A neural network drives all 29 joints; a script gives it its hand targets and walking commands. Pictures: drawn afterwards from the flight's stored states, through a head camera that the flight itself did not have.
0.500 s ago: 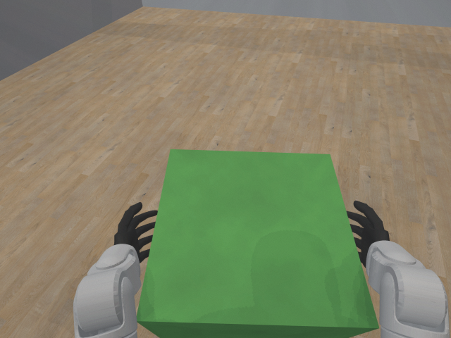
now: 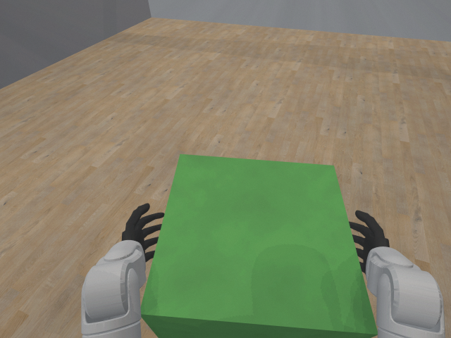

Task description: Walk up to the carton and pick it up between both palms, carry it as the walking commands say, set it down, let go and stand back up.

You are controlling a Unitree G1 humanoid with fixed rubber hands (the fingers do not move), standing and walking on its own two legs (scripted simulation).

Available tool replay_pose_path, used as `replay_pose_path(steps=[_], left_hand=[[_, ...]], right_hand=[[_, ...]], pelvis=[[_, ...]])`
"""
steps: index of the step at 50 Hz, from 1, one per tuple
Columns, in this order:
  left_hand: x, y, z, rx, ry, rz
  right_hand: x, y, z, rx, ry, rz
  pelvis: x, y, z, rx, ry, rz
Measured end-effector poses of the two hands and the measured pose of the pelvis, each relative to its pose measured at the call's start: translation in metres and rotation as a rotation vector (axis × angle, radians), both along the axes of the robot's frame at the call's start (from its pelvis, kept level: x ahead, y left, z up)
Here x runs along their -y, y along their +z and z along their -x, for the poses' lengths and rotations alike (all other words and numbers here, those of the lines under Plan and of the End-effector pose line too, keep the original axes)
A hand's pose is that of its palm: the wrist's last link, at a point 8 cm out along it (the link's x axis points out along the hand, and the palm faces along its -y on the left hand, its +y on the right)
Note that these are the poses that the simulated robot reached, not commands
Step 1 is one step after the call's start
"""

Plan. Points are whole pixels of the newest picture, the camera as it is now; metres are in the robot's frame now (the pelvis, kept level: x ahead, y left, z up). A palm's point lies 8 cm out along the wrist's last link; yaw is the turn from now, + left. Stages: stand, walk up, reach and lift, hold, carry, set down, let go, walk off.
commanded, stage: carry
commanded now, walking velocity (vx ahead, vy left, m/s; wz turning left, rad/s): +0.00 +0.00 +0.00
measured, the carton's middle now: (249, 254) +0.29 -0.02 +0.01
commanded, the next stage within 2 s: hold in 1.74 s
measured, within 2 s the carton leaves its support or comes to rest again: neither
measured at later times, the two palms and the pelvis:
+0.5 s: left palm (119, 271) +0.22 +0.18 +0.09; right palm (372, 271) +0.22 -0.19 +0.08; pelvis -0.03 +0.00 +0.00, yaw -1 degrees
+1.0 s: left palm (129, 249) +0.26 +0.18 +0.08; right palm (363, 251) +0.25 -0.19 +0.08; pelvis +0.00 +0.00 +0.00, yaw -1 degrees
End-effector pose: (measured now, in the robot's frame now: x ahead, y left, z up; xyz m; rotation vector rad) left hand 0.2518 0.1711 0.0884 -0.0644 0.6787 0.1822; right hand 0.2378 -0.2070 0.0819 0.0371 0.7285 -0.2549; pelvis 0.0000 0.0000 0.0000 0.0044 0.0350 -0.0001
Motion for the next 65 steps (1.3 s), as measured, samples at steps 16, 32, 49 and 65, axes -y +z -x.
replay_pose_path(steps=[16,32,49,65], left_hand=[[-0.008,-0.001,0.029,0.009,0.011,0.009],[-0.012,-0.003,0.03,0.015,0.033,0.016],[-0.012,-0.009,-0.003,0.014,0.024,0.013],[-0.015,-0.011,-0.022,0.021,0.023,0.014]], right_hand=[[-0.008,0.004,0.024,0.005,0.01,0.014],[-0.012,0.0,0.02,0.007,0.018,0.011],[-0.012,-0.004,-0.012,0.006,0.012,0.017],[-0.015,-0.005,-0.031,0.013,0.012,0.023]], pelvis=[[-0.003,-0.001,0.031,0.011,-0.032,0.006],[-0.002,-0.003,0.028,0.006,-0.014,0.004],[-0.003,-0.001,0.001,-0.003,-0.014,0.008],[-0.005,0.0,-0.018,-0.011,-0.017,0.009]])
